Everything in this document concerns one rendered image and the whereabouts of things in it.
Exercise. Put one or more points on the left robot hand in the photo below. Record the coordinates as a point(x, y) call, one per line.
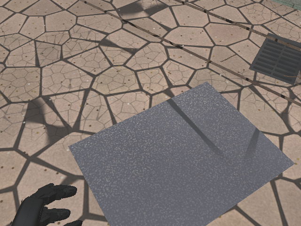
point(32, 211)

